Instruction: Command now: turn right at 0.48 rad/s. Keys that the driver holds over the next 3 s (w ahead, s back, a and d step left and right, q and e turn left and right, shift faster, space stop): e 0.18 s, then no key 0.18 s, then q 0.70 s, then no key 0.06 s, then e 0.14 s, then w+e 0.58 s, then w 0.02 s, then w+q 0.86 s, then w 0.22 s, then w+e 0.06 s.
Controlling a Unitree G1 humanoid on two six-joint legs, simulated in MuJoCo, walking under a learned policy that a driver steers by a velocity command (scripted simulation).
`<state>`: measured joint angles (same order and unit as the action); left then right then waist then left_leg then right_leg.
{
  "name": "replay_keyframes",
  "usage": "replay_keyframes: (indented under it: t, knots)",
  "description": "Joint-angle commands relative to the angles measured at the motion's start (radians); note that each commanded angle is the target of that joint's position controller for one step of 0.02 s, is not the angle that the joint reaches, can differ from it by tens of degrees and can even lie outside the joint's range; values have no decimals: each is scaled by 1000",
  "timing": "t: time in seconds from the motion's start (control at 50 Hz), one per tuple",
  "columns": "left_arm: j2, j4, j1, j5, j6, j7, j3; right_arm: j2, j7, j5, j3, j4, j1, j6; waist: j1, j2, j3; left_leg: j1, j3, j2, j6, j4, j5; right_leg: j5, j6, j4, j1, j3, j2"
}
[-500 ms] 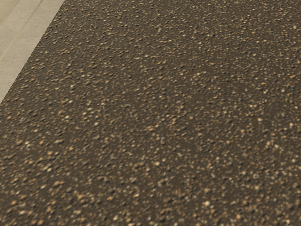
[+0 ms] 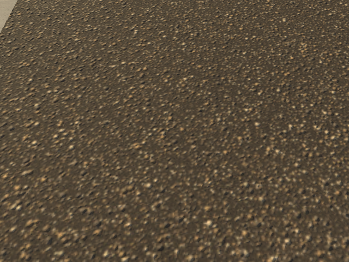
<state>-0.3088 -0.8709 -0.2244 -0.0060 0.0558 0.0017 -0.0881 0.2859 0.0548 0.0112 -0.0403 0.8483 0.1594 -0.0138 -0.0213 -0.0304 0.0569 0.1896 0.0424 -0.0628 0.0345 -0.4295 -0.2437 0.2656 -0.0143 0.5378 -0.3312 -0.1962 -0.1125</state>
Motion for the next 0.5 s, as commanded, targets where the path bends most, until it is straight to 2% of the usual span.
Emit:
replay_keyframes:
  t: [0.02,0.04,0.06,0.08,0.1,0.12,0.2,0.28,0.36,0.38,0.4,0.42,0.44,0.46,0.48,0.5]
  knots:
    - [-117,81,24,-20,-13,13,-22,218,3,27,-44,-64,16,8,16,173,-35,1,416,458,195,258,7,283,4,399,-180,75,32]
    - [-127,55,-1,-17,-9,8,-30,136,-3,18,-22,-78,-33,11,-19,111,-11,29,319,391,185,240,89,230,0,478,-156,72,43]
    - [-114,34,-32,-19,-2,1,-30,101,-5,13,-12,-89,-65,14,-36,110,9,29,214,322,157,219,157,176,8,539,-159,87,47]
    - [-112,25,-48,-22,5,-8,-31,98,-1,12,-9,-98,-68,17,-40,140,-7,-11,150,283,139,200,215,141,19,582,-176,102,49]
    - [-108,24,-50,-23,9,-17,-28,101,2,11,-8,-98,-45,20,-28,158,-14,-51,108,272,142,174,331,137,33,598,-198,118,52]
    - [-102,29,-32,-21,12,-23,-24,106,0,11,-10,-89,-9,20,-10,154,-20,-87,80,268,146,154,405,134,46,589,-212,133,57]
    - [-77,70,54,-13,19,-37,-9,129,-3,12,-21,-59,107,18,54,159,-39,-221,65,310,178,109,534,155,71,476,-247,155,74]
    - [-47,85,76,-6,21,-34,9,138,-20,15,-25,-47,107,21,56,179,-49,-188,39,321,189,79,583,185,45,312,-133,181,76]
    - [-38,85,71,3,15,-17,21,151,-38,16,-29,-33,90,18,49,207,-70,-136,33,319,182,27,638,176,7,126,17,235,64]
    - [-24,74,55,3,10,-12,26,141,-41,12,-25,-26,82,15,34,195,-75,-112,36,307,168,5,623,108,-5,13,82,237,65]
    - [-6,56,19,-2,2,-4,35,120,-42,6,-15,-17,64,13,-2,164,-76,-57,25,285,127,-21,563,-67,-18,-197,198,228,80]
    - [-26,39,-10,-21,-14,8,37,75,-44,2,2,-8,83,17,-9,93,-110,46,12,257,63,-44,422,-231,-28,-325,382,132,167]
    - [-84,32,-63,-43,-31,22,40,-8,-51,7,28,-25,137,19,13,-124,-181,189,-43,186,6,-169,-65,-538,-58,-312,563,-133,444]
    - [-105,22,0,-10,-38,34,40,15,-39,-11,19,5,142,-5,13,-187,-124,67,-32,118,-2,-188,-320,-665,-199,-238,292,-77,484]
    - [-72,40,69,-14,-45,31,48,80,-35,-13,4,10,114,-18,24,-115,-75,90,-7,101,-6,-259,-322,-594,-215,-245,281,-40,439]
    - [-69,42,100,-12,-49,33,51,94,-37,-14,-6,12,82,-22,21,-106,-40,136,-1,80,-8,-323,-298,-539,-201,-254,263,0,408]
